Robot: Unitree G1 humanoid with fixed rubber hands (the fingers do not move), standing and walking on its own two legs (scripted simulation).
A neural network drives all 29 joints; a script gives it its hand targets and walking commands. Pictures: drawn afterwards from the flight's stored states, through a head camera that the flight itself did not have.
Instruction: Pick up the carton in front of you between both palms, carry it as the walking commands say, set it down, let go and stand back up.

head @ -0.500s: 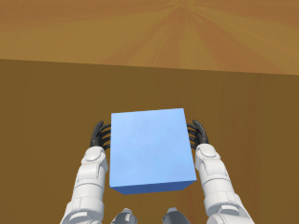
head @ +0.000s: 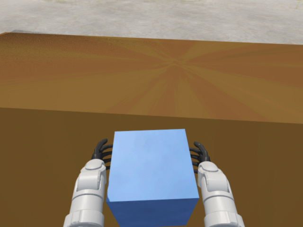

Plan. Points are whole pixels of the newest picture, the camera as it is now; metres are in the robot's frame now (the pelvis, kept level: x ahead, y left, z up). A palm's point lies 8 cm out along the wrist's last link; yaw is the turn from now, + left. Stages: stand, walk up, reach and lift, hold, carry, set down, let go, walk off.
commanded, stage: reach and lift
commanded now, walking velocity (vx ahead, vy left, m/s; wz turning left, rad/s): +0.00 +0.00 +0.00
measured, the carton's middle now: (151, 180) +0.29 +0.00 -0.06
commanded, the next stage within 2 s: hold in 0.90 s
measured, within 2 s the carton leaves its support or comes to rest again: neither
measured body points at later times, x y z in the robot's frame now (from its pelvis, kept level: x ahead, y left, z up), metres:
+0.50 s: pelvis -0.01 +0.00 +0.00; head -0.04 -0.01 +0.45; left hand +0.31 +0.15 +0.03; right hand +0.30 -0.15 +0.02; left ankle +0.01 +0.12 -0.74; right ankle +0.02 -0.13 -0.74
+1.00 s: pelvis +0.00 +0.00 +0.01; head -0.04 +0.00 +0.45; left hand +0.31 +0.15 +0.05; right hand +0.30 -0.15 +0.04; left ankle +0.01 +0.12 -0.74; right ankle +0.02 -0.13 -0.74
